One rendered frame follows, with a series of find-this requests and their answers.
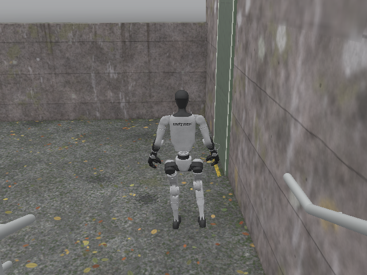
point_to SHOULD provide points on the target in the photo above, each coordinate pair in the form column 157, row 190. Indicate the left robot forearm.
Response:
column 154, row 150

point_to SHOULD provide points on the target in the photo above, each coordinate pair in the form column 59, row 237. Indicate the right robot forearm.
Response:
column 212, row 148

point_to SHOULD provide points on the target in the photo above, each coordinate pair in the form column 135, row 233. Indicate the robot left hand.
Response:
column 156, row 160

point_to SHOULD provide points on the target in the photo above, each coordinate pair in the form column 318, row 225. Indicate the robot torso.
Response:
column 182, row 132

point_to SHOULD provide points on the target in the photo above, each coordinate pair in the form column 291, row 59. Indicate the right robot shin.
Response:
column 200, row 201

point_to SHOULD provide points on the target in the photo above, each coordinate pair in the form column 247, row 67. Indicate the robot right hand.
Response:
column 210, row 157

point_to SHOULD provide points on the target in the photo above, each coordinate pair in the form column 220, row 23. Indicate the left robot upper arm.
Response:
column 161, row 130

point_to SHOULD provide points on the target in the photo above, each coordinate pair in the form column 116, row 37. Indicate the right robot upper arm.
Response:
column 204, row 129

